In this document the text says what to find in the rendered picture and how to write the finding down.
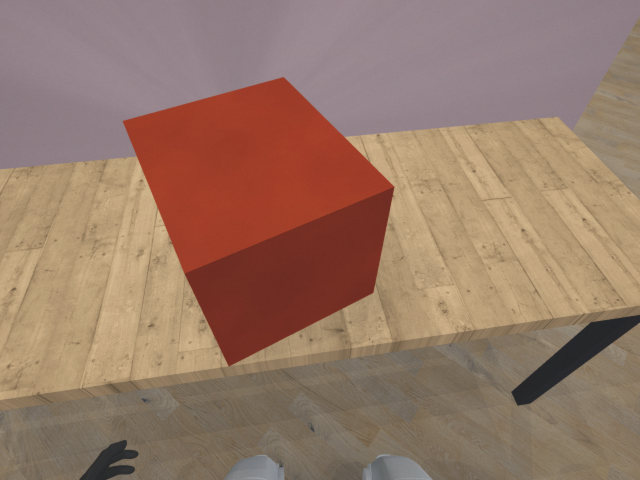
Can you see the robot left thigh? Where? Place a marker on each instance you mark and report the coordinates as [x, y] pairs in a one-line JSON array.
[[256, 468]]

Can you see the left robot hand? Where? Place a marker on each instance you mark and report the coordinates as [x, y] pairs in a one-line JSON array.
[[100, 469]]

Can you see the robot thigh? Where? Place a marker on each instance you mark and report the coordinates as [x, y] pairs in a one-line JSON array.
[[256, 468], [394, 468]]

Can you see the carton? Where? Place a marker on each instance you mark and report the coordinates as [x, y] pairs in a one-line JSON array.
[[278, 221]]

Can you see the table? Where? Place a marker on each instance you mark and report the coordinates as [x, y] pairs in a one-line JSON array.
[[494, 229]]

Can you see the robot right thigh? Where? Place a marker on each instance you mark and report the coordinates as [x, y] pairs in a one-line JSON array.
[[394, 468]]

